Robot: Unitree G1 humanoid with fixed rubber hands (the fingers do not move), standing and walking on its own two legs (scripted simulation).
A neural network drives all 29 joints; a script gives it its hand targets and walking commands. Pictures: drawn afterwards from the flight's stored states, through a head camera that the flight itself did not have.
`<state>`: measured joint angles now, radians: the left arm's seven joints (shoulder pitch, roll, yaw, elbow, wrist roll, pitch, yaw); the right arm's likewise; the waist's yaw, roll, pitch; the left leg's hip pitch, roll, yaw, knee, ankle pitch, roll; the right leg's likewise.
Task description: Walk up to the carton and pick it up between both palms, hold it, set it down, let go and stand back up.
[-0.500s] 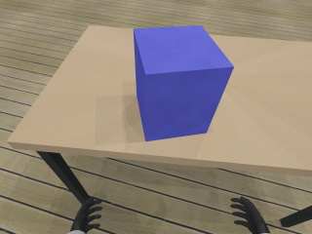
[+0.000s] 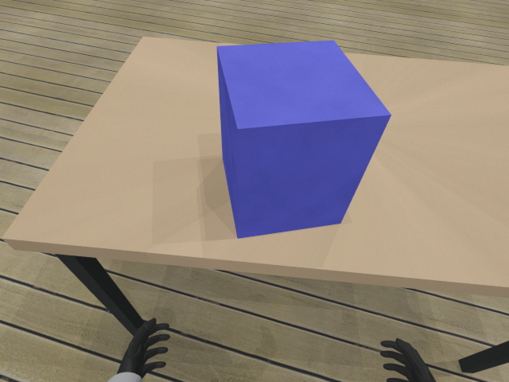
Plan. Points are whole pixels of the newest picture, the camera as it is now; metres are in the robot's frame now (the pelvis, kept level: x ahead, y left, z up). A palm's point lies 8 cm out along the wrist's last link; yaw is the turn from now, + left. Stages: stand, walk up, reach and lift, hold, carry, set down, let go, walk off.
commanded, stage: set down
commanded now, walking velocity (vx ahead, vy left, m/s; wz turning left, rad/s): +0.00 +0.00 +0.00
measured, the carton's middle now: (284, 142) +0.49 +0.00 +0.11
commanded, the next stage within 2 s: let go in 0.32 s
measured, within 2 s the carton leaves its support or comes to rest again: neither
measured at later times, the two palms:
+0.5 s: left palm out of the picture +0.13 +0.21 -0.08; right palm out of the picture +0.13 -0.24 -0.08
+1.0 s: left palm out of the picture +0.10 +0.23 -0.11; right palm out of the picture +0.12 -0.25 -0.09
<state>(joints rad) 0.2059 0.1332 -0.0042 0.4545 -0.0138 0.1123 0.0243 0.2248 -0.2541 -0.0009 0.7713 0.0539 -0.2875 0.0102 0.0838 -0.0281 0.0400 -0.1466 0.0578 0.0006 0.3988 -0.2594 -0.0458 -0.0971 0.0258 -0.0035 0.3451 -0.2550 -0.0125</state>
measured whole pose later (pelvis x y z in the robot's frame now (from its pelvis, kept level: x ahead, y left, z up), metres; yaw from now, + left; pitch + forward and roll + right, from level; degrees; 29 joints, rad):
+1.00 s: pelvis -0.02 +0.00 +0.00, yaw +0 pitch -3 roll -1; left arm 0.19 0.19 0.00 0.70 0.00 0.03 0.02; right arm 0.21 -0.25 -0.04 0.80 0.00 -0.07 0.02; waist 0.08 -0.03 0.04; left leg -0.14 0.06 0.00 0.47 -0.28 -0.04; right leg -0.10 0.03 0.00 0.43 -0.29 -0.01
